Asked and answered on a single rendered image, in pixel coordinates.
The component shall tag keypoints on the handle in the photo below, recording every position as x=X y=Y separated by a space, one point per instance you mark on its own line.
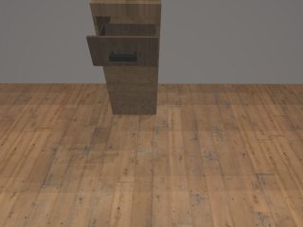
x=122 y=57

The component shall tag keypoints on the cabinet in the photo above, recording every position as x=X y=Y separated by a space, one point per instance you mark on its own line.
x=132 y=89

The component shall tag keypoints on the drawer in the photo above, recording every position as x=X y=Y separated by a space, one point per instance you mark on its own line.
x=124 y=39

